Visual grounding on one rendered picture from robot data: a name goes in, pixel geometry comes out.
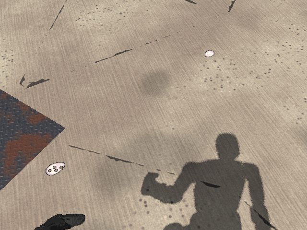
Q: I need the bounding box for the robot left hand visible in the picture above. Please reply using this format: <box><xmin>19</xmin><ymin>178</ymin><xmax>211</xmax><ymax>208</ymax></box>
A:
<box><xmin>35</xmin><ymin>214</ymin><xmax>85</xmax><ymax>230</ymax></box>

